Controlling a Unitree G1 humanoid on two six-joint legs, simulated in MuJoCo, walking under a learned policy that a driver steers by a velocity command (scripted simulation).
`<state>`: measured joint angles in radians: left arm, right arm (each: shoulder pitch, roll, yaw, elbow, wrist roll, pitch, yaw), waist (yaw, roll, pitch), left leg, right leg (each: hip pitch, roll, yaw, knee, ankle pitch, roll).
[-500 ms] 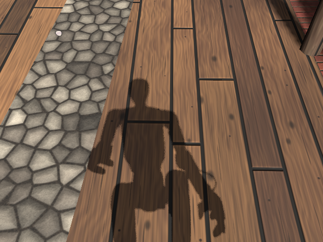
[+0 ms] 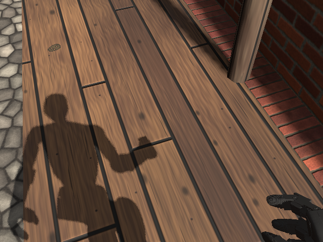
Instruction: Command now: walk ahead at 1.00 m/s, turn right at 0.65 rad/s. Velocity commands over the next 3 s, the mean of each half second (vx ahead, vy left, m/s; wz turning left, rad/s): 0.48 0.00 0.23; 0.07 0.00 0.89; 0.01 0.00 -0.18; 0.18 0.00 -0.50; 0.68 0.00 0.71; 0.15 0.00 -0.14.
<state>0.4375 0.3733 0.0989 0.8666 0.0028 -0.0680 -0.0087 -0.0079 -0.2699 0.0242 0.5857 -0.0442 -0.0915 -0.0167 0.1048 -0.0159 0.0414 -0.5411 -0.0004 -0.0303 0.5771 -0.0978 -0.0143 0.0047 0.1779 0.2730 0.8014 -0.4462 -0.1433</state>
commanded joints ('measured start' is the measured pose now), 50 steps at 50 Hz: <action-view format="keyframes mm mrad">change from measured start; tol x32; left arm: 1 19 1 -46 -116 2 -20 6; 50 -268 -6 -33 -260 22 105 23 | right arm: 1 353 -252 -122 49 -21 8 -4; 19 636 -134 -108 201 79 62 -17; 50 227 -226 -160 -27 30 153 28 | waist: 1 -159 290 -370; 9 -67 113 -41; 18 -48 -219 -414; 36 -112 -135 -103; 39 -111 358 -68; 50 -134 111 -115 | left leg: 1 884 413 -904 -324 -753 230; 9 398 172 -201 -298 679 204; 16 221 20 -164 -18 426 56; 18 59 -111 -54 564 -596 26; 26 13 18 13 655 -332 -33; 37 313 3 137 15 -194 52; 40 445 383 -563 -238 353 309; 50 382 130 -396 -212 96 245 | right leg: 1 -730 -91 -108 647 70 25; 16 -30 -168 -218 -320 637 97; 18 274 -707 136 -210 1440 -52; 34 -278 -524 -395 -434 470 10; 39 -590 -340 -547 211 -254 215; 50 -601 -183 -214 145 61 205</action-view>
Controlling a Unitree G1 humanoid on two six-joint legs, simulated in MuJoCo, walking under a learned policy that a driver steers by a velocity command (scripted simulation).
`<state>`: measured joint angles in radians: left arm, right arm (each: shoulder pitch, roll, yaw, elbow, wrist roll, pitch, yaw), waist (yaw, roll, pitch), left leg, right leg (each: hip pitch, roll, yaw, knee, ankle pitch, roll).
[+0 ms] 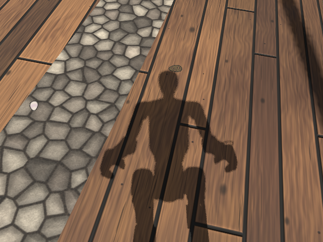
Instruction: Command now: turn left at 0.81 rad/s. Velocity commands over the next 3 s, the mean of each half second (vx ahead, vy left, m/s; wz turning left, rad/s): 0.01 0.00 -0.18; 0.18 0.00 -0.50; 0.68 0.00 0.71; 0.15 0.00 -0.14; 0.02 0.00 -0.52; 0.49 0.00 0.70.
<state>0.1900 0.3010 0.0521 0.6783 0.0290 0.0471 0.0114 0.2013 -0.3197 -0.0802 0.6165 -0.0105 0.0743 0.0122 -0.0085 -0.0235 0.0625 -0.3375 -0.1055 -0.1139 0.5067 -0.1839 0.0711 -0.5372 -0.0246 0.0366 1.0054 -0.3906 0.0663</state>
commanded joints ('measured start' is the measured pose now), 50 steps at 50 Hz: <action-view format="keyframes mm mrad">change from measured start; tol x32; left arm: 1 2 69 13 -59 -6 -10 4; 46 -147 62 18 -45 10 -25 -73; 50 269 135 39 84 20 -85 -17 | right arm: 1 11 -169 -51 -58 -7 -13 -2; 50 17 -60 4 83 19 -113 7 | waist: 1 -18 128 -149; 50 190 -56 -89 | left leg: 1 192 248 -308 -141 169 162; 17 -154 19 35 395 -267 -95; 29 381 310 -248 -325 -273 15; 38 313 333 39 -178 443 115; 41 373 366 -105 -308 -256 131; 50 -374 152 1 41 -311 58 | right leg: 1 -48 20 16 -84 13 -11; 8 371 21 -45 -478 110 -83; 12 231 -272 464 -764 309 -270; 28 153 42 471 -627 69 -108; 34 -25 92 48 189 4 -29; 42 -78 83 54 -125 1 -46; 50 937 -121 117 -738 -4 -153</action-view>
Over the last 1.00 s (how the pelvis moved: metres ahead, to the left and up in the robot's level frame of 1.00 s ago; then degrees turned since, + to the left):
0.34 0.06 0.03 38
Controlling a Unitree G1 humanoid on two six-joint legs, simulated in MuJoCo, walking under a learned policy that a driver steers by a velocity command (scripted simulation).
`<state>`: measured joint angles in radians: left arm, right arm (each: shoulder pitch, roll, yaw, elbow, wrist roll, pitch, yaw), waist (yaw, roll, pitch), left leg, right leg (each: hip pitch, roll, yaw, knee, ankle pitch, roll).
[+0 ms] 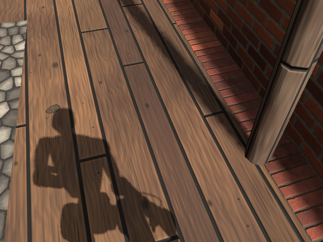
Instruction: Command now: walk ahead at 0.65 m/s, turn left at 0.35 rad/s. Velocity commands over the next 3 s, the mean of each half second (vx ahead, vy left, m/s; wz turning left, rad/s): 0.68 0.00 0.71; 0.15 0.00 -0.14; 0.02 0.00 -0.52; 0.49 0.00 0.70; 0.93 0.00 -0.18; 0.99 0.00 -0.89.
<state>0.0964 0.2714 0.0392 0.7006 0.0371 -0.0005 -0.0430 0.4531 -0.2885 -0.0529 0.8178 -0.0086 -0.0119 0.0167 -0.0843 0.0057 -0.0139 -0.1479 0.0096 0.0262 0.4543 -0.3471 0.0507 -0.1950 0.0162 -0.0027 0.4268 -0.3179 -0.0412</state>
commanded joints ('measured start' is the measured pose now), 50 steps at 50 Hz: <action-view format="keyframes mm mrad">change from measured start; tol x16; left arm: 1 437 284 76 62 19 -45 53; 5 163 104 23 12 1 -66 62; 23 364 86 11 -5 -53 -84 49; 50 129 42 22 -57 -26 47 13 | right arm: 1 -303 2 2 -180 27 -38 1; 17 -477 -5 21 -226 -27 7 90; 21 50 -141 -39 -72 -32 -11 37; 23 -15 -369 -102 -115 -42 5 17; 29 -209 -104 -30 -129 8 -11 -18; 50 -198 -112 -16 -57 -13 23 -60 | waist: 1 302 -264 -57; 16 96 -38 232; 21 -139 -77 -144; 23 7 240 -371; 24 -72 -43 -485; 28 122 -118 -50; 50 46 68 6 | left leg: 1 -763 -63 -28 407 -206 49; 8 -774 70 -71 768 161 -1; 15 -691 74 81 472 313 48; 21 150 -137 93 140 339 155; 22 356 -19 -90 102 470 178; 23 712 337 -660 118 994 449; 26 248 219 -524 -81 714 339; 30 -161 154 -268 -133 1001 253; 42 108 196 -15 -162 801 119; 50 200 267 30 30 947 141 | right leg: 1 658 -425 491 -261 -406 -91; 4 358 -352 334 -278 -279 -80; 14 179 -231 -177 -397 279 -32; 19 247 -242 -273 46 1387 11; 21 102 -241 -232 544 1134 15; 22 -181 -60 -223 896 32 53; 23 -545 64 -75 1363 -326 108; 30 -237 -130 34 850 -61 90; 37 -281 -91 38 494 241 36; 50 -279 -19 -84 269 -115 -9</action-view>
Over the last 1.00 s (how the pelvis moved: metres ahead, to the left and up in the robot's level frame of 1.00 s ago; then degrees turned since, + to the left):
0.03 -0.04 0.00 -25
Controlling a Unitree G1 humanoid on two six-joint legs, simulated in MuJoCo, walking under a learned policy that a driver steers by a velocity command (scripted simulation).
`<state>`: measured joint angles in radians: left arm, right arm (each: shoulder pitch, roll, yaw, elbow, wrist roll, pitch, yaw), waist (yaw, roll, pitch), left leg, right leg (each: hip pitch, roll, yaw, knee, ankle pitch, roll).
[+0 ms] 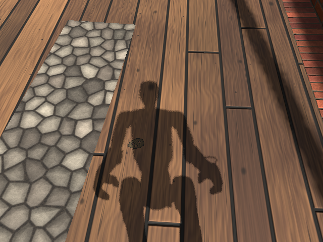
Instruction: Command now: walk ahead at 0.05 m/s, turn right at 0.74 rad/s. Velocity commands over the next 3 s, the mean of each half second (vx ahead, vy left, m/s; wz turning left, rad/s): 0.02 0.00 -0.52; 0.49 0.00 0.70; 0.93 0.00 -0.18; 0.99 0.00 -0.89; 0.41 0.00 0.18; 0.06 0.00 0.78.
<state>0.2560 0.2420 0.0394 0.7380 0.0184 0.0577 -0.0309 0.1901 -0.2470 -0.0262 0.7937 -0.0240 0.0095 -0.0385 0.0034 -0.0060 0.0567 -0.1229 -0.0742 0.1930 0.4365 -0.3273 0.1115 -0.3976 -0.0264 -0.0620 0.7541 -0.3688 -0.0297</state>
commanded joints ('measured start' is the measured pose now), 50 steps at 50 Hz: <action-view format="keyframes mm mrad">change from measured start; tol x32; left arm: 1 -14 75 26 -101 -8 -14 4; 50 187 179 27 0 23 -163 35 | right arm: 1 58 -162 -46 -36 6 1 -6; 50 -207 -136 -53 -251 -14 10 141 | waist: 1 -30 84 -82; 50 86 -74 70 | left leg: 1 165 346 -119 107 961 62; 3 -2 286 -37 389 884 -35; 5 -485 -8 -160 841 -319 -152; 23 -60 59 -186 29 110 -94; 26 -44 403 -753 -125 608 144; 32 -86 187 -692 -271 -329 100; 38 -434 26 -597 -113 -197 -35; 41 -832 49 -326 561 -78 -92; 50 -915 140 -239 826 174 -82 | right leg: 1 -27 41 -28 -110 -61 -35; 5 467 -339 637 -345 1077 -388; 20 216 -106 331 -345 656 -156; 27 -53 146 132 168 -263 15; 38 478 127 46 -484 101 20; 41 513 -460 710 -615 -448 -144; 50 470 -226 101 -640 35 -62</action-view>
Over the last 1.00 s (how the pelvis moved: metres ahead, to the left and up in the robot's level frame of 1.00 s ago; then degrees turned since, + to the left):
0.43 0.11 -0.01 16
